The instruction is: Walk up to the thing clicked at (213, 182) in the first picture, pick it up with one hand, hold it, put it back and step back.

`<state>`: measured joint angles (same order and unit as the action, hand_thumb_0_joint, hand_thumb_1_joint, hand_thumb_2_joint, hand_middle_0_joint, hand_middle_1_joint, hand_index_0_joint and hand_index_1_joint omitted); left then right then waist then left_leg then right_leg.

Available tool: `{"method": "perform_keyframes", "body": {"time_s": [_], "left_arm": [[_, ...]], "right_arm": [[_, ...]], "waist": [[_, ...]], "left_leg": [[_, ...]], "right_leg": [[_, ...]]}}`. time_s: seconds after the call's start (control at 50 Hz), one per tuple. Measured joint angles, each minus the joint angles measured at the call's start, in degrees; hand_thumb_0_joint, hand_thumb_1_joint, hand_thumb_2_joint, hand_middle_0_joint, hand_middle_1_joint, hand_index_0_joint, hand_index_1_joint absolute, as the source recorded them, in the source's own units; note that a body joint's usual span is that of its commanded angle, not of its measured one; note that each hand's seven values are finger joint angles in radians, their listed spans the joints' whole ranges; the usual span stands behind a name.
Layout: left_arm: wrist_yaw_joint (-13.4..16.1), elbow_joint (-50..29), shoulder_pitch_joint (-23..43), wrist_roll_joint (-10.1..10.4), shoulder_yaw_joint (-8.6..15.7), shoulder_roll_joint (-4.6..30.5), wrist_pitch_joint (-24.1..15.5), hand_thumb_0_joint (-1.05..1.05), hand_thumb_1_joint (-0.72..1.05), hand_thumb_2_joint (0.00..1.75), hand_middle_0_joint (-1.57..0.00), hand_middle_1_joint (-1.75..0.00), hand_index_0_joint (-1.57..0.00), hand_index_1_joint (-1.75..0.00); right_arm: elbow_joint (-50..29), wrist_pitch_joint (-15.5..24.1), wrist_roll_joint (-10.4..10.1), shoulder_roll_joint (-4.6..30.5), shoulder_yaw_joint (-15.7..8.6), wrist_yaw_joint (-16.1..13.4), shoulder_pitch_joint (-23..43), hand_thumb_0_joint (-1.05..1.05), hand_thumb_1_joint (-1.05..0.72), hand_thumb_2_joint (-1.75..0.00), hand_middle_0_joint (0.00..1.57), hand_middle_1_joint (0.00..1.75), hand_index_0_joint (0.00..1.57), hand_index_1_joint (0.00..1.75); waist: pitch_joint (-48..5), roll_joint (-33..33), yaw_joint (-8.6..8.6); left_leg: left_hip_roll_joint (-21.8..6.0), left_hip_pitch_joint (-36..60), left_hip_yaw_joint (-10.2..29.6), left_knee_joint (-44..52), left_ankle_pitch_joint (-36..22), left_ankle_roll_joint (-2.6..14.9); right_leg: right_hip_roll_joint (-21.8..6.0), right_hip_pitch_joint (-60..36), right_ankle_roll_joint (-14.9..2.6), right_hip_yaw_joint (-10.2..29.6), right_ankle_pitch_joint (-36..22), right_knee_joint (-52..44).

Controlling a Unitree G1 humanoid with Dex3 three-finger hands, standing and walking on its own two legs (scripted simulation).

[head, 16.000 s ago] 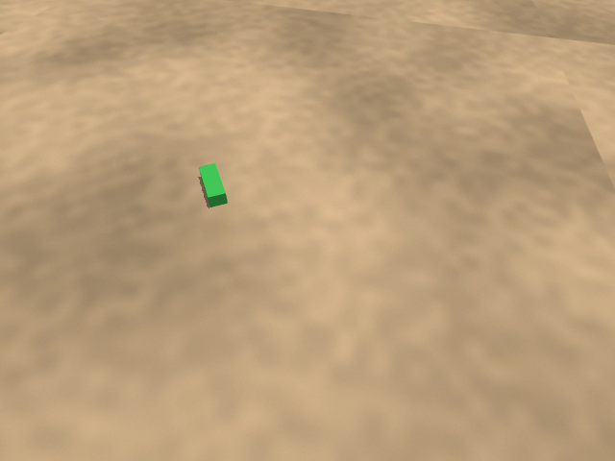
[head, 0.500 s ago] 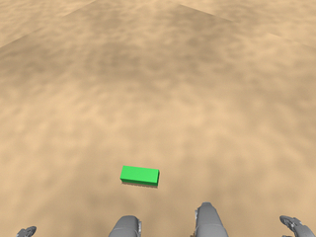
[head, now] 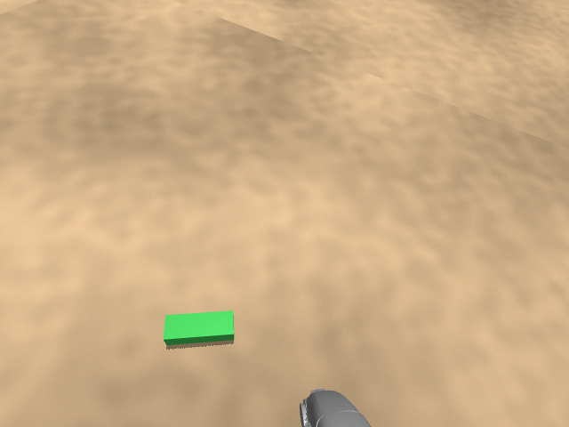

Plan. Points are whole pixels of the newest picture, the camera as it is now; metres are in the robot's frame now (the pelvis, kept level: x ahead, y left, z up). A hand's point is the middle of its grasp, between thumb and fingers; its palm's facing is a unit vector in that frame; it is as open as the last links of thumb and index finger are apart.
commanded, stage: walk up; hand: left
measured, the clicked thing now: (200, 327) +0.48 +0.20 -0.73
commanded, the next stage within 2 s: stand in 1.46 s
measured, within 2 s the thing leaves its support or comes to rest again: neither
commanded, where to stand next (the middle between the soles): +0.10 -0.05 m, yaw +3 degrees
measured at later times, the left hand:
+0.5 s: hand (124, 406) +0.17 +0.22 -0.15, palm faces +0.01 -0.93 -0.38, open 7.4 cm
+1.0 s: hand (121, 422) +0.15 +0.22 -0.14, palm faces +0.05 -0.94 -0.34, open 7.4 cm
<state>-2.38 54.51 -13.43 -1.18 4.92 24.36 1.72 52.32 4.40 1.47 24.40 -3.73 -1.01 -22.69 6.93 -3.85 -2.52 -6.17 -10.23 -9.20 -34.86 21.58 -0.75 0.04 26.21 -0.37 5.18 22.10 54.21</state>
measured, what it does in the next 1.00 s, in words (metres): steps on the spot: right foot, then left foot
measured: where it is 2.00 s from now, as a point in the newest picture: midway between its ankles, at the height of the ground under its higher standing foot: outside the picture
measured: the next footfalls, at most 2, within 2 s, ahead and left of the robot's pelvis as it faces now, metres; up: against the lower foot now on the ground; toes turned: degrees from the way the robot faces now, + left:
right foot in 0.12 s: +0.11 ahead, -0.15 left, +0.00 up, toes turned -2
left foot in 0.42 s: +0.12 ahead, +0.09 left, +0.00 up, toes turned -1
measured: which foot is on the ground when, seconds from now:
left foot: down 0.00-0.14, up 0.16-0.40, down 0.42-1.00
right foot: up 0.00-0.10, down 0.12-1.00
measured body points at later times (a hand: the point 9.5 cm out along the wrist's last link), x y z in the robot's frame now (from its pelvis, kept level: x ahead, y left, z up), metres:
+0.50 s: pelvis +0.04 -0.04 -0.01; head +0.07 -0.05 +0.44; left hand +0.17 +0.27 -0.12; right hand +0.08 -0.35 -0.15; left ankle +0.09 +0.09 -0.73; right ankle +0.07 -0.15 -0.73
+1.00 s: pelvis +0.05 -0.04 +0.01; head +0.08 -0.04 +0.46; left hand +0.15 +0.27 -0.12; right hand +0.18 -0.34 -0.12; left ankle +0.09 +0.09 -0.73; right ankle +0.07 -0.15 -0.73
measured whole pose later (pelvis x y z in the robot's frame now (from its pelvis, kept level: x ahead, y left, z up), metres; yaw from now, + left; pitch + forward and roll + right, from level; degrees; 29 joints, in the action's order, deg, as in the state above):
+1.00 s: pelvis +0.05 -0.04 +0.01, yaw +2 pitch -2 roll +0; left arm -0.5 65.4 -1.2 0.1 1.6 19.8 -0.1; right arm 63.5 1.2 0.1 21.2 0.5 0.8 -2.0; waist 4.5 0.6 0.8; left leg -0.3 -13.9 1.5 -26.6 11.0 -0.7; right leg -1.0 11.9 -0.4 -3.7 13.1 26.7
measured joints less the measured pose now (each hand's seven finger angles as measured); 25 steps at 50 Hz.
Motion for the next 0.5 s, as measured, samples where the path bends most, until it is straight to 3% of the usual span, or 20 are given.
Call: {"method": "perform_keyframes", "body": {"time_s": [0.08, 0.12, 0.14, 0.2, 0.24, 0.3, 0.38, 0.42, 0.46, 0.5], "left_arm": [[-0.3, -1.3, 3.5, 0.4, -0.8, -0.9, -0.9, 0.01, 0.90, 0.90, -0.20, -0.30, -0.20, -0.30], [-0.2, -2.0, 4.8, 0.4, -0.9, -1.1, -1.8, 0.01, 0.90, 0.90, -0.20, -0.30, -0.20, -0.30], [0.0, -2.2, 5.7, 0.2, -0.8, -1.5, -2.3, 0.01, 0.90, 0.90, -0.20, -0.30, -0.20, -0.30], [0.7, -3.4, 7.0, 0.4, -1.2, -2.4, -3.1, 0.01, 0.90, 0.90, -0.20, -0.30, -0.20, -0.30], [1.1, -3.7, 7.2, 0.6, -1.9, -3.2, -2.9, 0.01, 0.90, 0.90, -0.20, -0.30, -0.20, -0.30], [1.5, -3.5, 7.3, 0.4, -2.3, -4.1, -2.6, 0.01, 0.90, 0.89, -0.20, -0.30, -0.20, -0.30], [1.8, -2.6, 7.7, 0.4, -2.2, -3.9, -2.4, 0.01, 0.90, 0.90, -0.20, -0.30, -0.20, -0.30], [1.9, -1.7, 7.9, 0.9, -2.2, -3.3, -2.0, 0.01, 0.90, 0.90, -0.20, -0.30, -0.20, -0.30], [2.2, -0.3, 8.5, 1.5, -2.0, -2.8, -1.4, 0.01, 0.90, 0.90, -0.20, -0.30, -0.20, -0.30], [2.4, 1.2, 8.9, 1.8, -2.2, -3.0, -1.0, 0.01, 0.90, 0.90, -0.20, -0.30, -0.20, -0.30]], "right_arm": [[-0.8, -0.9, 0.0, 1.3, 0.2, 0.3, 0.2, 0.01, -0.90, -0.90, 0.20, 0.30, 0.20, 0.30], [-1.1, -1.6, -0.4, 1.8, 0.6, 0.4, 0.3, 0.01, -0.90, -0.90, 0.20, 0.30, 0.20, 0.30], [-1.1, -2.0, -0.7, 1.9, 0.8, 0.3, 0.9, 0.01, -0.90, -0.90, 0.20, 0.30, 0.20, 0.30], [-0.5, -3.3, -1.5, 0.7, 1.5, -0.2, 3.5, 0.01, -0.90, -0.90, 0.20, 0.30, 0.20, 0.30], [-0.4, -3.2, -1.9, 0.2, 1.9, -0.3, 4.6, 0.01, -0.90, -0.90, 0.20, 0.30, 0.20, 0.30], [0.1, -2.5, -1.7, -0.4, 2.5, 0.1, 5.2, 0.01, -0.90, -0.90, 0.20, 0.30, 0.20, 0.30], [1.9, -2.3, -1.3, -1.5, 2.9, 0.6, 5.5, 0.01, -0.90, -0.90, 0.20, 0.30, 0.20, 0.30], [2.9, -2.1, -0.9, -2.1, 3.0, 0.6, 5.9, 0.01, -0.90, -0.90, 0.20, 0.30, 0.20, 0.30], [3.9, -2.1, -0.5, -3.0, 3.0, 0.7, 7.1, 0.01, -0.90, -0.90, 0.20, 0.30, 0.20, 0.30], [4.4, -2.2, -0.6, -3.1, 3.3, 1.0, 8.4, 0.01, -0.90, -0.90, 0.20, 0.30, 0.20, 0.30]], "waist": [[0.7, 1.1, -0.84], [0.4, 1.9, -1.05], [0.9, 3.1, -1.11], [1.4, 3.8, -0.46], [1.0, 4.8, 0.05], [-0.5, 6.4, 0.85], [-1.7, 6.6, 1.80], [-1.8, 5.7, 1.84], [-1.4, 3.9, 1.99], [-1.2, 3.9, 2.05]], "left_leg": [[-1.5, 0.4, -0.6, -1.0, 1.1, -1.25], [-2.5, -0.7, -0.4, -4.4, 3.1, -1.74], [-3.5, -2.0, 0.8, -7.9, 4.1, -1.03], [0.7, -7.7, 8.3, -21.4, 9.8, 0.94], [2.9, -11.0, 10.8, -25.9, 9.6, 1.61], [3.6, -13.7, 11.2, -23.5, 5.8, 1.47], [3.8, -12.1, 9.5, -11.8, 1.3, 0.77], [4.6, -10.0, 8.7, -5.5, -3.9, 0.77], [5.8, -9.6, 8.0, -5.2, -4.4, 0.30], [5.4, -9.7, 8.3, -5.3, -4.0, 0.21]], "right_leg": [[-1.6, -2.5, -1.01, -4.6, -2.2, -10.1], [-1.1, -5.4, -1.49, -6.1, -6.3, -16.5], [-0.2, -5.5, -1.16, -6.7, -7.2, -16.0], [0.2, -5.2, -1.61, -6.3, -5.5, -13.4], [0.2, -6.1, -2.02, -6.2, -5.6, -14.4], [0.4, -7.0, -2.05, -6.6, -5.7, -15.8], [0.2, -6.9, -1.51, -7.2, -4.1, -14.4], [-0.5, -6.2, -1.03, -7.3, -2.4, -11.8], [-1.7, -5.8, -0.56, -6.5, -1.4, -10.4], [-1.1, -6.3, -0.69, -6.5, -1.7, -11.6]]}}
